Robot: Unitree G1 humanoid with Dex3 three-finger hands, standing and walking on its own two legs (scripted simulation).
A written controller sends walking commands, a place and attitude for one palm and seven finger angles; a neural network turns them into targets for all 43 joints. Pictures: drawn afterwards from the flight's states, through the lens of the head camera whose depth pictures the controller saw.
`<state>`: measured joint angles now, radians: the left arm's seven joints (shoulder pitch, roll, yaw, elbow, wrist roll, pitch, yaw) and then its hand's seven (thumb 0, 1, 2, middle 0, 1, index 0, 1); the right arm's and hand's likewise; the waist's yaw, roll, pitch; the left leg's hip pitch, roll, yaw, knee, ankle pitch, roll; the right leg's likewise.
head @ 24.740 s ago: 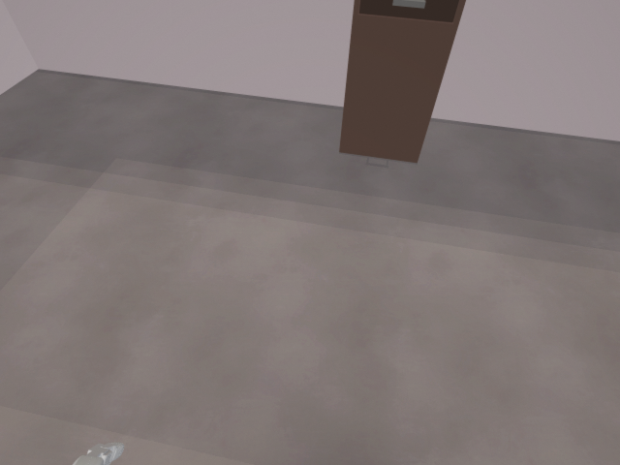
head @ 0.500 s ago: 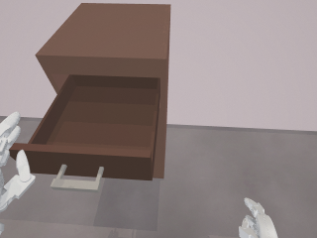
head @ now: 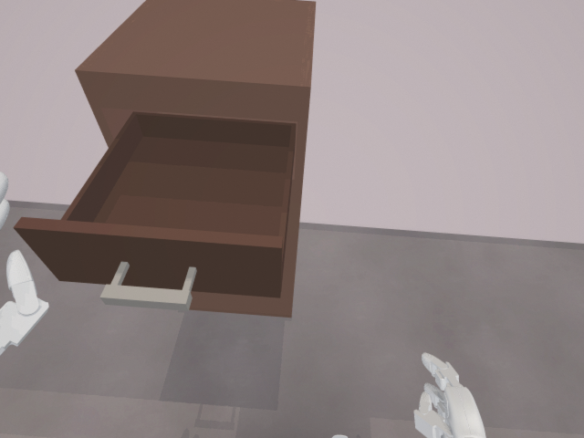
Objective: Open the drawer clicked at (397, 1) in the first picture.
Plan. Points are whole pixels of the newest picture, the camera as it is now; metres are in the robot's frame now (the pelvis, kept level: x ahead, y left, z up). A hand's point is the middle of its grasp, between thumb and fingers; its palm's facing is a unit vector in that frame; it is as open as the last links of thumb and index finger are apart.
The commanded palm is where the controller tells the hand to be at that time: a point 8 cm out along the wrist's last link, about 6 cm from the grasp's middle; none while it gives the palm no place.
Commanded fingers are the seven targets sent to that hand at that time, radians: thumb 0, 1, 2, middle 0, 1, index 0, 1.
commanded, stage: step back with the hand held close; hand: left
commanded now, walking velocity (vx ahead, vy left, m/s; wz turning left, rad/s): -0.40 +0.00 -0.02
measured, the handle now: (152, 284) +0.32 +0.23 +0.02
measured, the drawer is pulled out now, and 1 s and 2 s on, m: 0.30 0.30 0.30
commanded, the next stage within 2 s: stop stepping back and stand still in 0.52 s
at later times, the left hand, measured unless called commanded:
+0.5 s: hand (40, 407) +0.12 +0.20 +0.19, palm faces +0.34 -0.83 -0.44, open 7.4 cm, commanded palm +0.04 +0.25 +0.21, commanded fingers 0.00 0.90 0.90 -0.20 -0.30 -0.20 -0.30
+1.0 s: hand out of the picture -0.01 +0.21 +0.19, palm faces +0.44 -0.81 -0.38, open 7.4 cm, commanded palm -0.07 +0.25 +0.21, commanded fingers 0.00 0.90 0.90 -0.20 -0.30 -0.20 -0.30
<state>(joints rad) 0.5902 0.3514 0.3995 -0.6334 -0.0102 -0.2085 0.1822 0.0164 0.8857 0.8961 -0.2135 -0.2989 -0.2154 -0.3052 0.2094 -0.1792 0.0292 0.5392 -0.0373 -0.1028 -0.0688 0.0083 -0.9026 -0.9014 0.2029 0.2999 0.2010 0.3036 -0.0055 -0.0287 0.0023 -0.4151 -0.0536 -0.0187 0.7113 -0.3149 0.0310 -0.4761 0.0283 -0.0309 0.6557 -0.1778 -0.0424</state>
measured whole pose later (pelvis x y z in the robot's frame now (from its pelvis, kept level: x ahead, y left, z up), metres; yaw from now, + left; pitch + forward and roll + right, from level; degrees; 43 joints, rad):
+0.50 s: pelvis -0.10 -0.02 +0.01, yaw -1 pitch +2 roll -1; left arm 0.55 0.36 0.36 -0.62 -0.04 -0.23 0.13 0.02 0.89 0.90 -0.21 -0.30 -0.21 -0.30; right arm 0.13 -0.17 0.01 0.62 0.01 -0.13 -0.02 0.01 -0.90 -0.90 0.20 0.30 0.20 0.30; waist 0.01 0.02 0.06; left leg -0.49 0.08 0.00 0.77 -0.35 -0.03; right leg -0.34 0.04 -0.06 0.57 -0.27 -0.05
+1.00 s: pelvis -0.20 -0.03 +0.01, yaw +1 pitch -1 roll +1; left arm 0.59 0.34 0.36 -0.59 -0.02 -0.20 0.17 0.02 0.88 0.90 -0.21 -0.30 -0.22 -0.31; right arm 0.24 -0.20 0.01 0.67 0.00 -0.09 -0.05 0.01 -0.90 -0.90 0.20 0.30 0.20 0.30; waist -0.01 -0.04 -0.02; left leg -0.35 0.00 0.02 0.75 -0.42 0.03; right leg -0.37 0.01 -0.05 0.56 -0.19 -0.06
